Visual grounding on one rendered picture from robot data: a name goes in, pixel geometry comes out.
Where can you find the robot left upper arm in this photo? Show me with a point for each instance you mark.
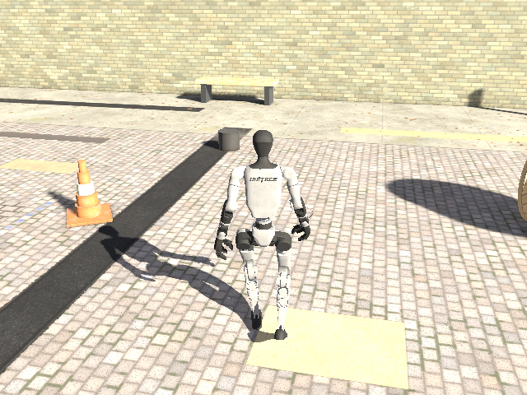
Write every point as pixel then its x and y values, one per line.
pixel 237 174

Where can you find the robot right forearm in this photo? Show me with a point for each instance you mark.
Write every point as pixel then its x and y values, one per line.
pixel 302 215

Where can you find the robot right thigh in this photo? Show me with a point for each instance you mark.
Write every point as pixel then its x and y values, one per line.
pixel 283 248

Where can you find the robot left forearm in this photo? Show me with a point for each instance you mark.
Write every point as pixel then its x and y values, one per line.
pixel 225 222

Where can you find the robot left hand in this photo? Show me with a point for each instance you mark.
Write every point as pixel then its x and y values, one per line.
pixel 219 248

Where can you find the right robot shin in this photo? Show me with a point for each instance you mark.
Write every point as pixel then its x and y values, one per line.
pixel 283 295

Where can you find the robot right hand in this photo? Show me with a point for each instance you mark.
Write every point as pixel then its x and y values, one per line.
pixel 299 229

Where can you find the robot right upper arm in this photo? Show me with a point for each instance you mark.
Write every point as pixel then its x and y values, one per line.
pixel 293 187

